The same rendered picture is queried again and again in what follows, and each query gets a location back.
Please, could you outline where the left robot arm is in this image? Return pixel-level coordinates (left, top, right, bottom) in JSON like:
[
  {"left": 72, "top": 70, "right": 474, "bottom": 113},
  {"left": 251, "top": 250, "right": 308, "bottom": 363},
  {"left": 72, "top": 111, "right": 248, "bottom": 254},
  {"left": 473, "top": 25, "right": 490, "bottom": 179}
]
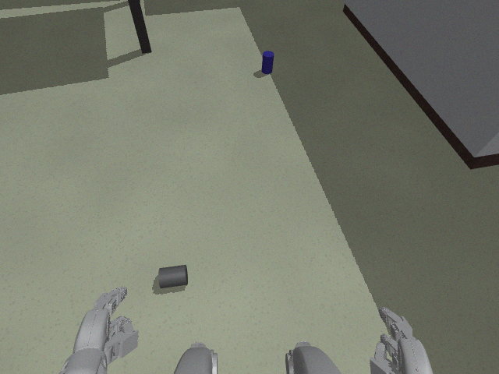
[{"left": 59, "top": 348, "right": 107, "bottom": 374}]

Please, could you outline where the right robot hand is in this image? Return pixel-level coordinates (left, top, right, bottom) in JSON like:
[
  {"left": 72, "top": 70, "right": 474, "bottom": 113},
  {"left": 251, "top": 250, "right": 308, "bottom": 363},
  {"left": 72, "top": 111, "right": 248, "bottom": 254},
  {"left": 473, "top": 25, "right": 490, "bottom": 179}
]
[{"left": 370, "top": 307, "right": 433, "bottom": 374}]

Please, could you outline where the left robot hand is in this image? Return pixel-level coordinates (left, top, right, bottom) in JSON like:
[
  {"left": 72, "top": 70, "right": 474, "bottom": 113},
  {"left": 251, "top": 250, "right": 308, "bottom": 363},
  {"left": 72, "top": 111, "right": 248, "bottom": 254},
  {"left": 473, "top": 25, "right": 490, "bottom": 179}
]
[{"left": 73, "top": 287, "right": 138, "bottom": 365}]

